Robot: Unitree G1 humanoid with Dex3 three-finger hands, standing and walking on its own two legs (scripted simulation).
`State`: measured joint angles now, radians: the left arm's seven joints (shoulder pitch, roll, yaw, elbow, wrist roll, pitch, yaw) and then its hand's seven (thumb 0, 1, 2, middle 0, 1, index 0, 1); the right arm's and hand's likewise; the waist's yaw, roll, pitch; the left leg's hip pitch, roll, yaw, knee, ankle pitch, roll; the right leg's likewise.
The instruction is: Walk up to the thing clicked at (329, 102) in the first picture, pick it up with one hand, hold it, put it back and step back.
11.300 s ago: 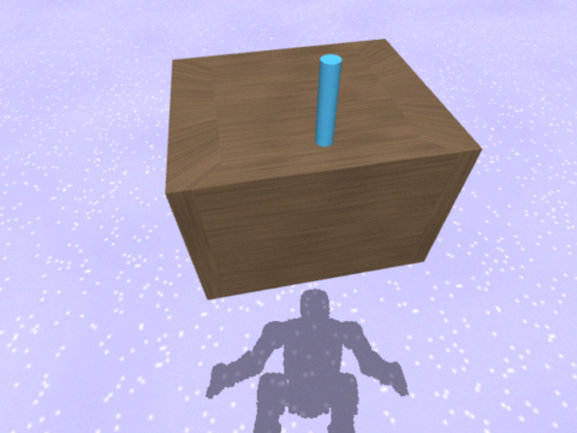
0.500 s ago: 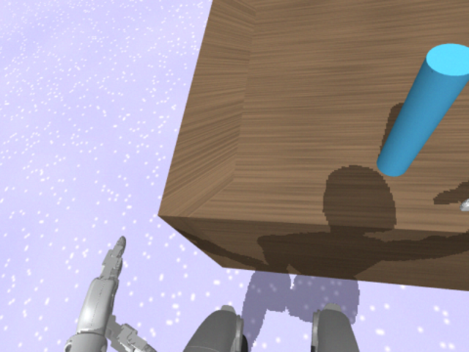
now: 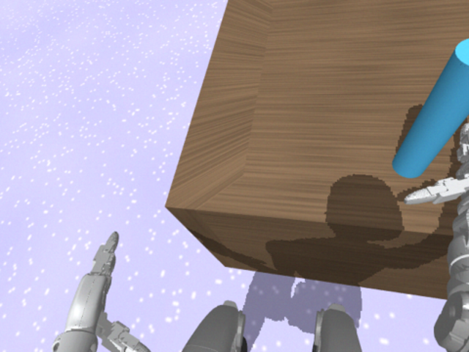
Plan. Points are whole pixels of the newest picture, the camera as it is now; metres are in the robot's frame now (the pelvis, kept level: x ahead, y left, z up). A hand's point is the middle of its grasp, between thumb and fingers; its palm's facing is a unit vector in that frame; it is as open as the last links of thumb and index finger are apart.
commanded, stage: close in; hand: right
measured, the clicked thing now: (436, 123) +0.48 -0.23 +0.06
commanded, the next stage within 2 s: rest palm in 0.06 s
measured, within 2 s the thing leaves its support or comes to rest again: leaves its support in 1.34 s
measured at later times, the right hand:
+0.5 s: hand (417, 142) +0.47 -0.22 +0.02, palm faces +0.21 +0.98 +0.02, open 16.3 cm
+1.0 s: hand (415, 139) +0.48 -0.22 +0.02, palm faces +0.22 +0.98 +0.02, open 8.1 cm
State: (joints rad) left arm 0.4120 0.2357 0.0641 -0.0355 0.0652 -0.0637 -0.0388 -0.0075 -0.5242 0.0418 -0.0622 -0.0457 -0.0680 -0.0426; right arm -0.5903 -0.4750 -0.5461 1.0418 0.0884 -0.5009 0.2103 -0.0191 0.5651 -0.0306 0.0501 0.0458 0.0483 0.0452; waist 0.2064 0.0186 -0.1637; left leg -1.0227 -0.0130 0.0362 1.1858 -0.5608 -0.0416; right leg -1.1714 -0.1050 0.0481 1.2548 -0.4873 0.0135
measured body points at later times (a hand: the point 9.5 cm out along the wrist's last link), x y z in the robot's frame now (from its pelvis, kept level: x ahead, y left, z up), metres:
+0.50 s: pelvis -0.01 +0.01 +0.00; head +0.12 -0.05 +0.42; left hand +0.16 +0.26 +0.02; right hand +0.46 -0.27 +0.02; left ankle +0.00 +0.15 -0.63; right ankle +0.05 -0.12 -0.63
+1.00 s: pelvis +0.00 +0.01 +0.00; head +0.13 -0.05 +0.42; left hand +0.16 +0.26 +0.02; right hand +0.46 -0.27 +0.02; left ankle +0.00 +0.15 -0.63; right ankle +0.05 -0.12 -0.63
